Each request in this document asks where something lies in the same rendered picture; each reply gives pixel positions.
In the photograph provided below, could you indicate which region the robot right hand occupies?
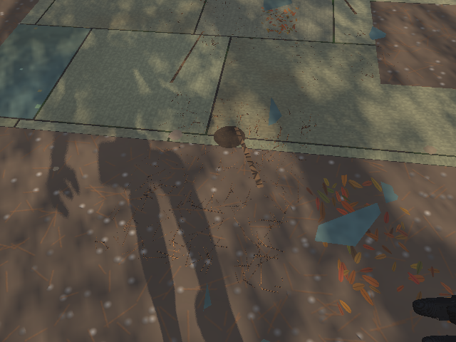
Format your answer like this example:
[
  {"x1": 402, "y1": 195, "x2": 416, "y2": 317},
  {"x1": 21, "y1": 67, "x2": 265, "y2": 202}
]
[{"x1": 413, "y1": 295, "x2": 456, "y2": 342}]

